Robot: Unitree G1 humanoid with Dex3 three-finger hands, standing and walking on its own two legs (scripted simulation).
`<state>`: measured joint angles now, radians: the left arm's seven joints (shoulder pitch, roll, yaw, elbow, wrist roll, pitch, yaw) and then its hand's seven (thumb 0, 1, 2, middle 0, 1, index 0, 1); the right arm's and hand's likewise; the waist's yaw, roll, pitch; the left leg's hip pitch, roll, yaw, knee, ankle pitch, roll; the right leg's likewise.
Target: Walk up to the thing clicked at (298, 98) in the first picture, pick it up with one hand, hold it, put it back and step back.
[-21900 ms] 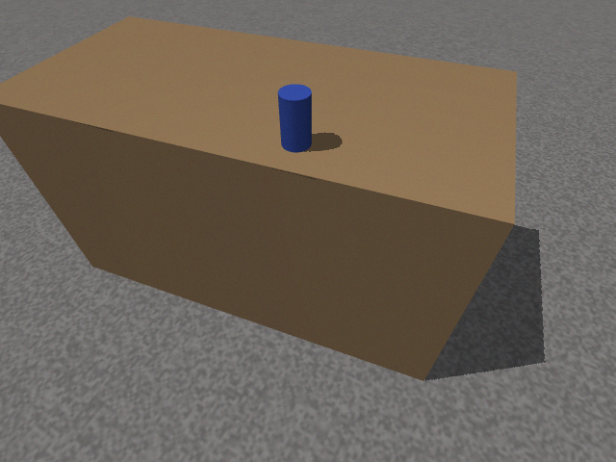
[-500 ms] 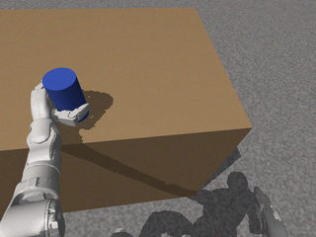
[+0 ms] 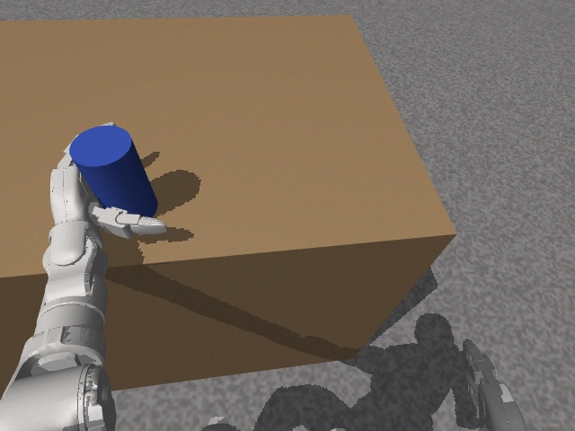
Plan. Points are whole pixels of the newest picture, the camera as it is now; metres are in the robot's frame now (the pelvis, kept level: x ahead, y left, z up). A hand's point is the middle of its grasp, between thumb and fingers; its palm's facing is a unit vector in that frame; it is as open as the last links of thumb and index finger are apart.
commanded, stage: withdraw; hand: left
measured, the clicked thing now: (119, 179) +0.45 +0.21 +0.09
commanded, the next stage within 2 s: rise in 0.34 s
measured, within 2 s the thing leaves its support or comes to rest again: neither
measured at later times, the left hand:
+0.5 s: hand out of the picture +0.45 +0.30 +0.22, palm faces +0.27 -0.96 -0.08, open 17.4 cm
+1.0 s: hand out of the picture +0.33 +0.34 +0.19, palm faces +0.44 -0.81 -0.38, open 17.6 cm
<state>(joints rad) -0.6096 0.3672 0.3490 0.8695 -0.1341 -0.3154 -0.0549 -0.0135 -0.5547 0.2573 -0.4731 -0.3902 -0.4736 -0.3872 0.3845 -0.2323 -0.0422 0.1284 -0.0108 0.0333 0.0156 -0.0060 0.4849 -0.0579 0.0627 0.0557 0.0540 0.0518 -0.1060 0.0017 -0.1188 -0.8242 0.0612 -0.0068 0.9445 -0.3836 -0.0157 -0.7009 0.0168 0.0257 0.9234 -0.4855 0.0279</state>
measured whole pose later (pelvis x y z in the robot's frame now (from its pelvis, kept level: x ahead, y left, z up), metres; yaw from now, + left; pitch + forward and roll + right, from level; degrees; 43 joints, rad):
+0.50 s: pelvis +0.00 +0.01 +0.02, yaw +0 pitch +10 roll -2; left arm -0.80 0.65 0.42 0.93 -0.12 0.00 -0.20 -0.01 -0.53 0.05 -0.06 -0.06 -0.08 -0.04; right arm 0.35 -0.26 -0.05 0.30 0.05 0.02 -0.02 -0.01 0.54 -0.05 0.06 0.06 0.05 0.05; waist -0.07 0.03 -0.13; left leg -0.65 0.05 0.01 0.81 -0.34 -0.01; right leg -0.53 0.00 0.04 0.78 -0.43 0.04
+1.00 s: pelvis +0.01 +0.01 +0.04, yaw +1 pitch +6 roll -1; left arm -0.15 0.53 0.40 0.27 -0.05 -0.05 -0.01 -0.02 -0.56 0.02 -0.07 -0.04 -0.07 -0.04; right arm 0.36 -0.26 -0.08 0.37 0.06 -0.05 -0.01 -0.01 0.51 -0.06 0.06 0.06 0.06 0.05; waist 0.01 0.04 -0.10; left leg -0.49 0.03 0.01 0.69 -0.31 0.00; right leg -0.35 -0.01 0.03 0.64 -0.39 0.04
